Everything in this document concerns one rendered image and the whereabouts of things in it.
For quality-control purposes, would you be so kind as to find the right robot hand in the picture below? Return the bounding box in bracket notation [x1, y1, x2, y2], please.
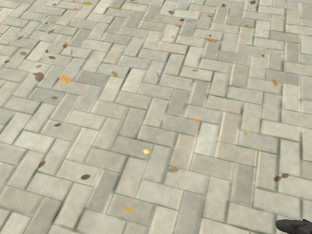
[275, 218, 312, 234]

